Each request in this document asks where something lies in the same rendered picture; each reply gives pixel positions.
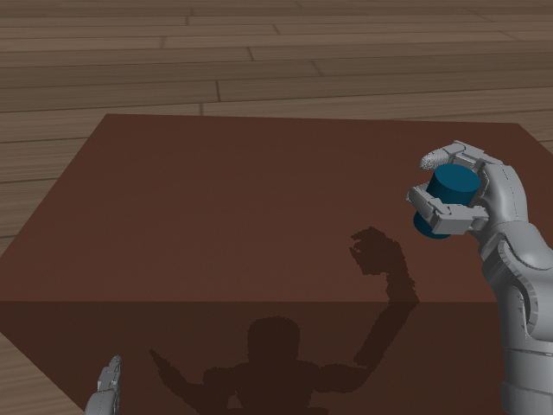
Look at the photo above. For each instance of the can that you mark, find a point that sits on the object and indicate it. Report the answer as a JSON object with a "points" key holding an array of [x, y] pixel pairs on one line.
{"points": [[452, 184]]}

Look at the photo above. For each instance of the left robot hand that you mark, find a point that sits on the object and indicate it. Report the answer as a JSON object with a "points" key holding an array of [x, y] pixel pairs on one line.
{"points": [[105, 401]]}

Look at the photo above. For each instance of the right robot arm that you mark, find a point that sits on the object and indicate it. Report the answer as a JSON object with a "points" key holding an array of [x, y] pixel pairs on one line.
{"points": [[518, 265]]}

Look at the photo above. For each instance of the right robot hand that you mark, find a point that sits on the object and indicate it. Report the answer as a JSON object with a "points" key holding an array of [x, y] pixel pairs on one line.
{"points": [[500, 197]]}

